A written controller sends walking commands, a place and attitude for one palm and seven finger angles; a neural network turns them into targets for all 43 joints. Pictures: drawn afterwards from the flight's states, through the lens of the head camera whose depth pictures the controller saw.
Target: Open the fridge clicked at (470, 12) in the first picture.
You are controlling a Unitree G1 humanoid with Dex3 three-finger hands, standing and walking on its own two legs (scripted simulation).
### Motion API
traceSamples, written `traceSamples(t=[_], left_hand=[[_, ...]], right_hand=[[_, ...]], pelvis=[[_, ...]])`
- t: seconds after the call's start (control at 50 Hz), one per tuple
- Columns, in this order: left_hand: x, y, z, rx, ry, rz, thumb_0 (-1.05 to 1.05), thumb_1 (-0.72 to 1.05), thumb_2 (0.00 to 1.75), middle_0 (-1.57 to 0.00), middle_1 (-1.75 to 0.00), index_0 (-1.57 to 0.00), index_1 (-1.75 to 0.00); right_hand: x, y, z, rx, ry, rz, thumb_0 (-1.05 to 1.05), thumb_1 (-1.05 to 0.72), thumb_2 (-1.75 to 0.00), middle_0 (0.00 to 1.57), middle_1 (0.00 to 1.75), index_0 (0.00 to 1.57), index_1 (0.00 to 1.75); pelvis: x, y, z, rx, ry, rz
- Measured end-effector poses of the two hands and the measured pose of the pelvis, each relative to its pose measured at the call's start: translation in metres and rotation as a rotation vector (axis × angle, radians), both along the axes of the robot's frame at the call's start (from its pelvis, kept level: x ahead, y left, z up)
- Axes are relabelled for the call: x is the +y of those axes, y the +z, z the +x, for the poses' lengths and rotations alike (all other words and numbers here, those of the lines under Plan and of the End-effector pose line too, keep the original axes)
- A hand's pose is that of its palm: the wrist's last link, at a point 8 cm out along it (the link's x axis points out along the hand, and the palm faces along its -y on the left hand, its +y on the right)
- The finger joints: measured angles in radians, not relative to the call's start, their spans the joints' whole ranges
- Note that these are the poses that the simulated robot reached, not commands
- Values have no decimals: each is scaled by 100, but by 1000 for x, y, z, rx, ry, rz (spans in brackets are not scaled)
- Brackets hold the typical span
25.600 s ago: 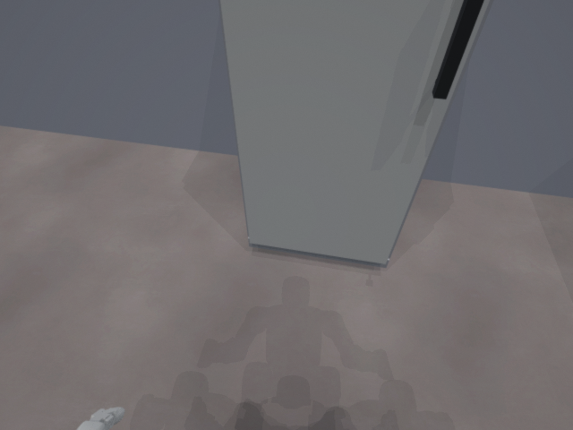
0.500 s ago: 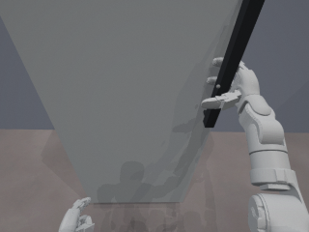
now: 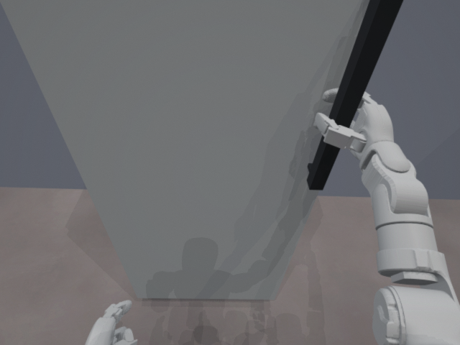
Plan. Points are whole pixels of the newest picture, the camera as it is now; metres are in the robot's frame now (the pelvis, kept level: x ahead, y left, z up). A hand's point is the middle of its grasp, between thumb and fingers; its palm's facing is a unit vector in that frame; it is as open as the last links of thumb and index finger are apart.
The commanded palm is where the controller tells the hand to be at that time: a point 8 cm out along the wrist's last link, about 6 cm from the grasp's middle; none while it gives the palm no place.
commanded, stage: grip the handle and tug to test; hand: right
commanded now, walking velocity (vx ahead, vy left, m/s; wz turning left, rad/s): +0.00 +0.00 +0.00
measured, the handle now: (338, 107) +0.45 -0.14 +0.23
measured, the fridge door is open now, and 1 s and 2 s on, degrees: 0 0 1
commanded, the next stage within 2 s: pull the door a little, standing still in 0.80 s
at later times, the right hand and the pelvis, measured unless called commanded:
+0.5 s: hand (328, 129) +0.41 -0.12 +0.22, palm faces -0.05 +1.00 +0.01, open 5.9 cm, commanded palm +0.37 -0.18 +0.22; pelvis +0.00 +0.00 +0.00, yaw +1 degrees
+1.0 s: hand (329, 131) +0.40 -0.12 +0.22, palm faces -0.06 +1.00 -0.01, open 6.2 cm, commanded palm +0.37 -0.17 +0.22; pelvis +0.05 +0.00 +0.00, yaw +2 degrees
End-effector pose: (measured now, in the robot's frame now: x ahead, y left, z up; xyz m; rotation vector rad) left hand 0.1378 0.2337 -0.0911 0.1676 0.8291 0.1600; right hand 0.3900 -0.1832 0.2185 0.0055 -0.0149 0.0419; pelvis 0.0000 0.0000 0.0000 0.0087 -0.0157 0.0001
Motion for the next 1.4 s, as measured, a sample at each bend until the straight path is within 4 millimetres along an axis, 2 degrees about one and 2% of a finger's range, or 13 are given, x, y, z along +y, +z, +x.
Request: traceSamples(t=[0.08,0.44,0.68,0.94,1.16,1.28,1.4], left_hand=[[1,1,1,-5,0,2,1,90,90,-20,-30,-20,-30],[4,4,5,-24,7,-2,1,90,90,-20,-30,-20,-30],[9,9,14,-53,43,-23,1,90,90,-20,-30,-20,-30],[11,15,54,-83,33,-36,1,90,90,-20,-30,-19,-30],[-6,16,95,-86,-55,-44,1,90,90,-20,-30,-19,-30],[-15,20,110,-128,-64,-83,1,90,90,-20,-30,-20,-30],[-11,19,119,-117,-48,-97,1,90,90,-20,-30,-20,-30]], right_hand=[[5,0,-1,-5,26,3,1,-64,-81,43,138,43,137],[5,0,-2,-2,7,3,1,-64,-83,41,140,41,140],[5,-1,-3,-25,12,2,1,-65,-79,40,140,37,140],[6,-1,-6,-50,16,-19,0,-69,-74,37,140,30,140],[6,0,-8,-32,-2,-34,-1,-67,-76,39,140,31,140],[5,0,-9,-37,1,-51,-2,-67,-74,41,140,29,140],[5,-1,-12,-56,8,-77,-3,-68,-74,39,140,22,140]], pelvis=[[0,0,0,-1,-1,0],[3,0,0,-2,8,-1],[4,1,13,2,39,-2],[4,0,41,29,54,-5],[3,1,53,38,22,-7],[4,0,64,50,40,-14],[5,1,79,69,60,-17]])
